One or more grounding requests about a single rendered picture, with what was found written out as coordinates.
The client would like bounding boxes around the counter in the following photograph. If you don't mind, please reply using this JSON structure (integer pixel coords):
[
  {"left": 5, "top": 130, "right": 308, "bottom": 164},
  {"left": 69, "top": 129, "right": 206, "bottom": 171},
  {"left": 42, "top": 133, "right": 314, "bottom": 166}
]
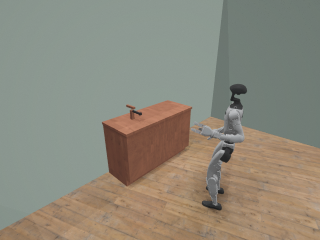
[{"left": 102, "top": 100, "right": 192, "bottom": 186}]

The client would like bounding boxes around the left robot hand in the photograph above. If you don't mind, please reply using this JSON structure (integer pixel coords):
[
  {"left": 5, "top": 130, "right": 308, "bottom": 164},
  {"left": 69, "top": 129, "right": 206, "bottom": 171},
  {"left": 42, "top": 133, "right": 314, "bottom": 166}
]
[{"left": 191, "top": 122, "right": 213, "bottom": 137}]

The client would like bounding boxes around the tap lever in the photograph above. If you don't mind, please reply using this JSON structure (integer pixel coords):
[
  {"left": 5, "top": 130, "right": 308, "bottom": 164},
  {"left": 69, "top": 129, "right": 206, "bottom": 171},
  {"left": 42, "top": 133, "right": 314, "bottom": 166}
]
[{"left": 132, "top": 110, "right": 142, "bottom": 116}]

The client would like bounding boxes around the left robot upper arm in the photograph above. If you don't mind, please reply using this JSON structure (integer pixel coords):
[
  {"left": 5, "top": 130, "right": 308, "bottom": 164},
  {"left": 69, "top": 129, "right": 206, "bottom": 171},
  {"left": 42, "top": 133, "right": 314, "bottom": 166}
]
[{"left": 228, "top": 109, "right": 245, "bottom": 143}]

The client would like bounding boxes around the robot right forearm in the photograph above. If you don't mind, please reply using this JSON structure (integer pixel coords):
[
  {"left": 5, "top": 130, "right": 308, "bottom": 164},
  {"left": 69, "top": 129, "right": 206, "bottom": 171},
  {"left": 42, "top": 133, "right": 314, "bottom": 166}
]
[{"left": 217, "top": 126, "right": 224, "bottom": 134}]

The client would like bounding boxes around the robot left forearm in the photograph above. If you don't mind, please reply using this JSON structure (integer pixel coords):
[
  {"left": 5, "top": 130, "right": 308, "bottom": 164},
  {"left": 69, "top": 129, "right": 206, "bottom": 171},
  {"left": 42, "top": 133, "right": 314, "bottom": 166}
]
[{"left": 211, "top": 130, "right": 244, "bottom": 143}]

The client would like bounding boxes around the right robot thigh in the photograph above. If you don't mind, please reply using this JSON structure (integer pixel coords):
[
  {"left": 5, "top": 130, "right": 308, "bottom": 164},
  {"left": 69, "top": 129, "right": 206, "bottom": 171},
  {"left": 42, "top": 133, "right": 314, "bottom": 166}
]
[{"left": 212, "top": 140, "right": 223, "bottom": 171}]

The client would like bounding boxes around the robot right shin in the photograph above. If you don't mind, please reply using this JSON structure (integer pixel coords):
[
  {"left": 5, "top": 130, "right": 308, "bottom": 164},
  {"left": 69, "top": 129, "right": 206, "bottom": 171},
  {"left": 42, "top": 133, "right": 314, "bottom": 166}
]
[{"left": 215, "top": 169, "right": 221, "bottom": 190}]

